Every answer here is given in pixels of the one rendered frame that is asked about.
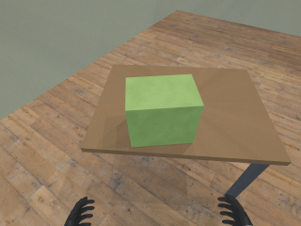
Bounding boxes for table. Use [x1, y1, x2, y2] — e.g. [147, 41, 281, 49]
[80, 64, 292, 198]

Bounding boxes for robot right hand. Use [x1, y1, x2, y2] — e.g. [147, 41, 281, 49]
[217, 194, 253, 226]

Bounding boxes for carton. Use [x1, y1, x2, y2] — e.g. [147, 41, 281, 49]
[125, 73, 204, 148]

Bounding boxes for robot left hand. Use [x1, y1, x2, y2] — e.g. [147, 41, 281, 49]
[64, 197, 95, 226]

